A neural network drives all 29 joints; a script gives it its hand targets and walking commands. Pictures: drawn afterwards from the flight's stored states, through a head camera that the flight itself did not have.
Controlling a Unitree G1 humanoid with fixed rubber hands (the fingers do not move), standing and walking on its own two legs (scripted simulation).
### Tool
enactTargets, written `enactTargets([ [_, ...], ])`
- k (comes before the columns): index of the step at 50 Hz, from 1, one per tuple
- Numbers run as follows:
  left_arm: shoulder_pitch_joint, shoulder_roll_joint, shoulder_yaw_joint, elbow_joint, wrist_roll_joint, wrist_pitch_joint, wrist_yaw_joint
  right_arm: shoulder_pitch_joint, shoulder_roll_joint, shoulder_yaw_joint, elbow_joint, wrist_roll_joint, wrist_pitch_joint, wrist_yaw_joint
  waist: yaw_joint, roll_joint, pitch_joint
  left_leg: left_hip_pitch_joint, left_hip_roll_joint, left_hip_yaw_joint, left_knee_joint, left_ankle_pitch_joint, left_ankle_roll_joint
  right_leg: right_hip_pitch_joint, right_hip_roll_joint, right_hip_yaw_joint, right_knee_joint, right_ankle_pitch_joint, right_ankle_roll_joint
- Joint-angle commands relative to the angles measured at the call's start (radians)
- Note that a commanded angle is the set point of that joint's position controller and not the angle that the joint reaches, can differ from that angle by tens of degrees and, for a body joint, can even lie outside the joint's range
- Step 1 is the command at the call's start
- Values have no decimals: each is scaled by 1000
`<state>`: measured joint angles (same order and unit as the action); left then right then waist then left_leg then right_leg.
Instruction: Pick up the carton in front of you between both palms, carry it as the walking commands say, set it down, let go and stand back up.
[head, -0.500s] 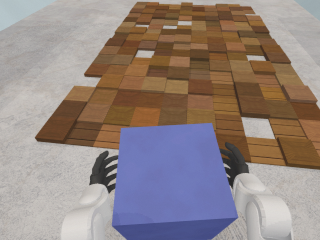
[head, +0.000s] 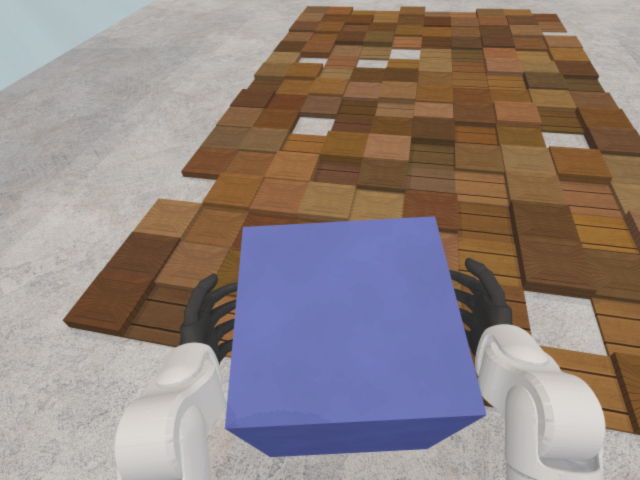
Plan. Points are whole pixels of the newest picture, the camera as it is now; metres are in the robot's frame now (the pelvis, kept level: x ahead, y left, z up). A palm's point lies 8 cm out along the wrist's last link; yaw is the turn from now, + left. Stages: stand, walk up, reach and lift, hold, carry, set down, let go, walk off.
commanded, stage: carry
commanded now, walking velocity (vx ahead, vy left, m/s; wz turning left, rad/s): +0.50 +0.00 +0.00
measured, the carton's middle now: (344, 349) +0.27 +0.01 +0.05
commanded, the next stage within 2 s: none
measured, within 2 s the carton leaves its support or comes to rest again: neither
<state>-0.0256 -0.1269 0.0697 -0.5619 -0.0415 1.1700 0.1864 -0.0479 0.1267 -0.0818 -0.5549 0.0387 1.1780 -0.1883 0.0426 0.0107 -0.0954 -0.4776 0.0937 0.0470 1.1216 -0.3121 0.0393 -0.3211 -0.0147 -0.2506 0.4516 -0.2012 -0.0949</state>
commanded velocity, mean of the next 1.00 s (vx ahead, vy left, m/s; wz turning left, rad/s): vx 0.24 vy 0.00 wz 0.00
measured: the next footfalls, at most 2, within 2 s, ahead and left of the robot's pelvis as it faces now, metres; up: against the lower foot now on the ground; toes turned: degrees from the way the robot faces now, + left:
left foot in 0.36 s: +0.41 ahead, +0.09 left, +0.00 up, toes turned +5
right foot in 0.74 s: +0.66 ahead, -0.09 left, +0.05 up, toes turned -8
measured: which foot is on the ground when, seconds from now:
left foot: up 0.00-0.34, down 0.36-0.76, up 0.78-1.00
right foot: down 0.00-0.36, up 0.38-0.72, down 0.74-1.00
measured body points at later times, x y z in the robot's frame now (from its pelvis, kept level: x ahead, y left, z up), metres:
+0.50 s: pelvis +0.31 +0.03 -0.01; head +0.39 +0.04 +0.43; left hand +0.70 +0.15 +0.08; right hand +0.66 -0.16 +0.08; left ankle +0.37 +0.09 -0.74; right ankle +0.19 -0.09 -0.62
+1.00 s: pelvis +0.57 +0.00 +0.04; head +0.66 +0.01 +0.48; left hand +0.92 +0.18 +0.16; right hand +0.95 -0.13 +0.16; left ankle +0.59 +0.11 -0.68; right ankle +0.62 -0.09 -0.69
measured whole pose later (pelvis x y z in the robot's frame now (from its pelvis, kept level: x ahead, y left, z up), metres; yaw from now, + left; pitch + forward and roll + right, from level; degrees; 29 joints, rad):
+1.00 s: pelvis +0.57 +0.00 +0.04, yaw +0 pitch +6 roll -1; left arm -0.50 -0.15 0.22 -0.37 -0.04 1.07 0.23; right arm -0.51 0.14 -0.29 -0.36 0.00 1.06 -0.21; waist 0.10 -0.01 0.09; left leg -0.46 -0.01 -0.01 0.65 -0.33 0.01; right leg -0.45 0.01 -0.13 0.53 -0.19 -0.07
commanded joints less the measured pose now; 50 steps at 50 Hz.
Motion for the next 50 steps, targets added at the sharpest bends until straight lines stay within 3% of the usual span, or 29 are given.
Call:
enactTargets([
  [1,-537,-510,-544,-94,-197,-33,-12,-439,514,471,-23,97,-37,-15,-27,-97,-180,-106,23,-1,-112,58,4,182,-272,327,-296,-151,-46],
  [3,-583,-467,-509,-26,-185,-29,0,-498,483,437,41,80,-36,-37,-15,-109,-150,-177,18,20,-210,114,-7,221,-275,312,-313,-124,-69],
  [8,-696,-455,-419,156,-139,-32,25,-676,485,396,177,85,-37,-53,7,-127,-111,-238,-13,74,-395,228,-11,322,-228,223,-260,98,-68],
  [11,-791,-493,-388,243,-117,-46,29,-792,527,386,245,93,-47,-47,15,-141,-94,-239,-35,102,-454,230,1,381,-214,191,-209,266,-72],
  [14,-910,-541,-381,299,-107,-69,30,-907,565,373,296,97,-67,-37,14,-160,-99,-175,-55,117,-526,226,33,425,-210,159,-130,430,-49],
  [16,-979,-572,-383,328,-107,-85,30,-963,579,353,333,92,-82,-33,-24,-153,-179,30,-125,179,-591,215,54,408,-186,90,63,684,-14],
  [17,-1008,-583,-386,332,-108,-90,31,-958,581,340,361,89,-89,-32,-77,-95,-276,259,-163,214,-626,207,57,341,-139,37,276,659,18],
  [18,-1047,-585,-386,324,-108,-97,32,-949,583,330,367,85,-95,-31,-132,-4,-387,524,-27,39,-618,126,72,157,-116,68,512,374,45],
  [19,-1047,-614,-378,334,-119,-98,33,-970,559,312,376,79,-102,-36,-125,235,-481,762,263,-507,-695,64,228,-188,31,117,789,-38,79],
  [20,-1089,-620,-384,319,-129,-106,35,-975,599,327,386,96,-107,-36,-132,305,-475,824,275,-640,-780,134,266,-375,84,219,944,-295,61],
  [21,-1113,-648,-386,313,-132,-114,38,-1011,627,356,352,123,-117,-32,-133,250,-446,807,264,-542,-729,266,254,-442,30,267,1012,-272,38],
  [22,-1102,-663,-373,302,-125,-120,39,-1042,666,386,318,149,-128,-23,-137,136,-431,763,235,-448,-691,410,222,-459,-1,270,992,-239,28],
  [23,-1091,-678,-359,305,-112,-128,39,-1067,693,409,284,166,-140,-13,-130,79,-421,722,214,-369,-680,495,190,-464,-24,271,941,-197,28],
  [25,-1060,-683,-345,297,-79,-145,38,-1090,723,447,225,191,-164,2,-114,88,-448,711,191,-296,-681,533,159,-457,-36,253,879,-169,35],
  [29,-987,-662,-362,263,-52,-170,41,-1052,713,487,164,214,-185,17,-128,109,-417,739,167,-162,-631,903,152,-534,-23,186,715,-156,42],
  [31,-971,-642,-378,224,-61,-171,39,-1017,684,492,144,214,-182,19,-125,151,-417,753,138,-104,-598,1038,146,-542,-2,150,643,-94,33],
  [34,-958,-592,-394,178,-81,-155,37,-968,630,483,135,202,-164,15,-123,144,-365,674,60,-1,-578,1032,119,-410,50,70,332,45,33],
  [35,-937,-576,-399,172,-85,-145,36,-945,615,479,141,193,-156,13,-107,157,-352,599,47,32,-580,1034,107,-276,88,24,215,53,38],
  [36,-919,-570,-402,175,-90,-135,35,-934,599,473,147,183,-147,10,-79,151,-350,540,51,58,-529,1039,88,-137,107,8,143,153,36],
  [37,-925,-572,-408,171,-93,-124,31,-917,592,466,167,171,-136,7,-8,164,-431,443,63,95,-401,1021,30,105,40,72,98,325,-2],
  [38,-912,-559,-395,207,-85,-120,33,-927,584,456,160,173,-123,6,32,-38,-559,209,-56,90,-168,684,-46,392,-161,372,171,925,-141],
  [39,-880,-568,-396,221,-92,-111,33,-933,588,462,154,177,-108,9,66,-314,-623,-30,-197,24,107,-92,-80,618,-322,641,105,1347,-293],
  [40,-879,-578,-409,205,-113,-105,27,-919,604,457,167,166,-103,7,45,-286,-626,-103,-161,-89,215,-259,-63,674,-341,596,112,1332,-298],
  [41,-897,-619,-435,185,-141,-105,20,-928,614,439,152,154,-105,2,48,-199,-573,-171,-135,-117,217,-266,-47,654,-330,581,103,1185,-272],
  [42,-932,-652,-464,142,-163,-108,13,-936,617,421,146,137,-109,-4,39,-130,-512,-183,-96,-121,119,-247,-23,587,-307,543,91,1047,-211],
  [44,-1001,-688,-513,82,-202,-114,3,-917,608,385,148,101,-118,-13,23,-69,-441,-130,-66,-112,-182,-192,-22,491,-242,466,69,837,-127],
  [47,-1022,-655,-542,54,-232,-122,-2,-891,575,365,161,71,-125,-24,39,-95,-448,7,-124,-46,-422,-93,-39,421,-200,380,70,791,-134],
  [49,-1024,-621,-539,67,-237,-116,-2,-888,542,347,164,59,-121,-29,32,-121,-451,94,-129,-27,-538,38,-38,366,-194,325,81,756,-138],
  [50,-1005,-621,-540,84,-241,-102,-1,-853,528,337,186,49,-105,-32,6,-109,-437,169,-138,4,-664,119,-34,322,-172,286,93,666,-117],
])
